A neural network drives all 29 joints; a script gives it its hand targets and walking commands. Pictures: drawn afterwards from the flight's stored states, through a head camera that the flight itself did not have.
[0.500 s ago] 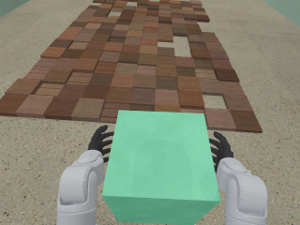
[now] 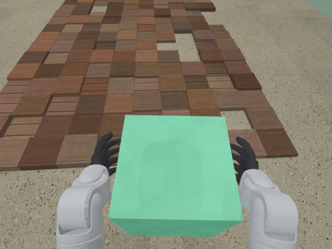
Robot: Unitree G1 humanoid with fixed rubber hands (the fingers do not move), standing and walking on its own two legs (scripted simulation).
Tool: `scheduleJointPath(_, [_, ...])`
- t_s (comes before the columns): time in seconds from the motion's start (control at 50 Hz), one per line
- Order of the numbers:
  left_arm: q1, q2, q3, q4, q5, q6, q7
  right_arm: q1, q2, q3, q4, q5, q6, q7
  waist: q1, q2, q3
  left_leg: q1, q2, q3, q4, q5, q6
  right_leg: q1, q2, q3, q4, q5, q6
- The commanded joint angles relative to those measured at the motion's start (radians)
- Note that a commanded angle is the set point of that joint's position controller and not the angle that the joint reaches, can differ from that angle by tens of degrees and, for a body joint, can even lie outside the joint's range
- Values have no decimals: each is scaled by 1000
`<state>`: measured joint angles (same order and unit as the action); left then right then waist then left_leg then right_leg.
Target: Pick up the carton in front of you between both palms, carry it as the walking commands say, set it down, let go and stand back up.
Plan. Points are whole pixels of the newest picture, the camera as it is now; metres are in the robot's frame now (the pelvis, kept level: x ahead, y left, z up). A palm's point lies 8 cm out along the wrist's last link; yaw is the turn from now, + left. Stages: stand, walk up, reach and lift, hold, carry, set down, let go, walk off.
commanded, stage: carry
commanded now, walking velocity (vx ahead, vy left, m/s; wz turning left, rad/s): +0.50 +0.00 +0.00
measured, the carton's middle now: (173, 181) +0.26 -0.02 +0.03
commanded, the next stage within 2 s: none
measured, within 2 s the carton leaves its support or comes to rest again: neither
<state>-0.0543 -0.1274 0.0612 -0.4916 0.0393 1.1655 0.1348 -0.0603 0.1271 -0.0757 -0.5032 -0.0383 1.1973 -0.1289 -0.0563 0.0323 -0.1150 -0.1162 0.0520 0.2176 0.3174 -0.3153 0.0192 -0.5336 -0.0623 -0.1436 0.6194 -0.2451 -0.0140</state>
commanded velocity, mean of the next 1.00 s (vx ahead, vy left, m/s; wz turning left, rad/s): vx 0.50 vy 0.00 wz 0.00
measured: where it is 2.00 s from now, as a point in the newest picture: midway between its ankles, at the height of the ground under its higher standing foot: (156, 100)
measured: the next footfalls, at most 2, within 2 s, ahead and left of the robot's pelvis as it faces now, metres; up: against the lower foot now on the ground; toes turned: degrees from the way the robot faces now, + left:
right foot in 0.08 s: +0.19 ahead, -0.12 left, +0.00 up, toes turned -11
left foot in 0.40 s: +0.42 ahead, +0.12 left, +0.00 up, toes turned +13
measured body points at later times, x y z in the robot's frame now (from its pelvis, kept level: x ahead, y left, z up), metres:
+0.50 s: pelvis +0.35 +0.03 -0.02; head +0.37 +0.03 +0.43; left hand +0.65 +0.17 +0.08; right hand +0.65 -0.13 +0.08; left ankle +0.38 +0.11 -0.74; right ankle +0.19 -0.09 -0.67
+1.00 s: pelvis +0.69 -0.01 -0.01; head +0.78 -0.02 +0.43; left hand +1.07 +0.19 +0.12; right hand +1.11 -0.11 +0.12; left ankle +0.71 +0.11 -0.64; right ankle +0.62 -0.08 -0.74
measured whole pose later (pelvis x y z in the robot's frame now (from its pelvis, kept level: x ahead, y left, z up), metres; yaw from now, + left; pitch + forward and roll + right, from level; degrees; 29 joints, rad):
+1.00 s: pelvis +0.69 -0.01 -0.01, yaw +1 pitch +7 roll +2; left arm -0.74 -0.06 0.31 -0.12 -0.02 1.20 0.21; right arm -0.79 0.06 -0.34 -0.12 -0.01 1.24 -0.18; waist 0.12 0.00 0.08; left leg -0.77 0.02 0.06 1.21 -0.41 0.05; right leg -0.26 0.00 -0.11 0.48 -0.35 -0.07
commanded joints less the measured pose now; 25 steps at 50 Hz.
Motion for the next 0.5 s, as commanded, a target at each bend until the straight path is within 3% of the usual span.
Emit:
scheduleJointPath(0.0, [-322,-797,-628,-79,-231,15,-133,-340,725,679,-58,312,4,186,57,89,-231,10,135,-12,203,604,30,422,66,-157,-137,125,-46])
scheduleJointPath(0.02, [-285,-818,-634,-29,-229,27,-128,-340,709,677,-58,306,17,181,86,39,-229,-149,97,20,366,522,-9,557,-8,-7,-147,57,-95])
scheduleJointPath(0.04, [-300,-744,-622,-52,-236,44,-140,-341,691,661,-54,291,35,185,87,-194,-274,-357,-15,3,636,224,-44,676,-243,415,-292,-75,-177])
scheduleJointPath(0.06, [-309,-755,-614,-5,-220,61,-140,-365,695,669,-24,296,43,186,86,-307,-190,-614,-51,-77,801,-146,-19,757,-345,605,-376,66,-245])
scheduleJointPath(0.08, [-328,-787,-646,-10,-270,69,-156,-358,712,643,-20,297,44,192,84,-176,-206,-677,-21,-158,924,-192,-7,816,-359,571,-349,245,-279])
scheduleJointPath(0.1, [-371,-843,-651,-7,-289,55,-169,-393,735,680,-11,293,41,201,87,-125,-190,-714,27,-150,947,-159,-5,780,-374,534,-327,367,-241])
scheduleJointPath(0.12, [-431,-858,-666,-32,-285,47,-182,-385,781,663,32,280,32,204,77,-85,-186,-702,40,-164,928,-106,-10,729,-351,437,-349,361,-196])
scheduleJointPath(0.14, [-473,-905,-727,-79,-334,33,-189,-440,846,700,-92,311,3,208,71,-109,-197,-608,72,-232,745,-102,1,658,-329,386,-364,260,-168])
scheduleJointPath(0.16, [-482,-956,-722,-78,-347,26,-198,-441,830,670,-51,283,4,200,73,-62,-179,-517,67,-190,621,-109,-20,565,-294,295,-398,186,-137])
scheduleJointPath(0.18, [-522,-934,-726,-95,-374,27,-198,-419,850,666,-16,263,0,196,71,-155,-107,-523,58,-136,588,-51,-26,506,-254,211,-427,165,-123])
scheduleJointPath(0.2, [-494,-926,-716,-64,-356,27,-193,-415,830,649,-10,262,-4,191,72,-124,-104,-439,52,-121,481,-36,-20,429,-235,179,-452,92,-104])
scheduleJointPath(0.22, [-493,-886,-728,-75,-352,20,-189,-382,821,638,30,265,-11,178,68,-155,-127,-370,49,-130,352,-16,-3,400,-225,98,-438,36,-83])
scheduleJointPath(0.24, [-481,-869,-711,-41,-358,24,-185,-395,779,635,1,233,-17,168,90,-122,-88,-361,27,-62,318,99,-17,407,-175,39,-437,99,-82])
scheduleJointPath(0.26, [-501,-853,-717,-94,-348,12,-182,-432,784,637,-34,242,-21,165,86,-149,-117,-318,1,-20,271,94,-17,400,-183,34,-414,59,-96])
scheduleJointPath(0.28, [-505,-814,-723,-56,-343,13,-172,-408,778,649,29,254,-20,157,78,-170,-141,-295,-35,25,179,89,-13,482,-167,-13,-347,120,-101])
scheduleJointPath(0.3, [-460,-822,-711,-19,-346,10,-167,-448,756,653,-48,262,-29,155,77,-185,-170,-211,-22,44,179,190,-6,435,-184,-11,-315,62,-81])
scheduleJointPath(0.32, [-491,-789,-695,-25,-330,12,-161,-435,740,639,1,251,-22,148,63,-179,-185,-120,-41,59,150,139,5,426,-149,-51,-219,91,-59])
scheduleJointPath(0.34, [-505,-737,-677,7,-302,10,-153,-476,709,634,28,264,-25,144,41,-111,-226,39,-27,16,143,139,31,353,-122,-65,-51,266,-41])
scheduleJointPath(0.36, [-572,-708,-664,-2,-297,10,-139,-584,659,648,-11,278,-30,133,13,36,-260,207,107,-174,104,38,80,177,-44,-112,177,248,-8])
scheduleJointPath(0.38, [-642,-714,-663,-35,-318,11,-132,-649,649,615,-36,271,-36,124,-3,263,-278,351,288,-581,-35,9,169,-75,83,-58,422,-135,30])
scheduleJointPath(0.4, [-719,-647,-620,-26,-321,16,-113,-665,615,614,46,293,-23,108,2,303,-283,398,336,-643,-23,257,233,-210,75,46,629,-271,20])
scheduleJointPath(0.42, [-747,-640,-599,-16,-297,15,-106,-744,603,593,-3,281,-33,98,-18,190,-271,380,352,-609,21,417,266,-267,24,86,718,-290,-6])
scheduleJointPath(0.44, [-826,-657,-601,2,-326,15,-94,-782,606,590,7,314,-29,93,-13,56,-227,271,342,-557,-1,408,246,-252,-25,120,690,-245,-30])
scheduleJointPath(0.46, [-827,-573,-536,127,-270,18,-74,-857,566,612,51,320,-18,90,-6,20,-218,229,314,-471,1,298,185,-244,-38,139,645,-164,-32])
scheduleJointPath(0.48, [-821,-592,-514,143,-271,12,-57,-918,583,605,38,356,-23,83,-2,20,-244,217,280,-423,-15,296,159,-221,-46,143,573,-88,-37])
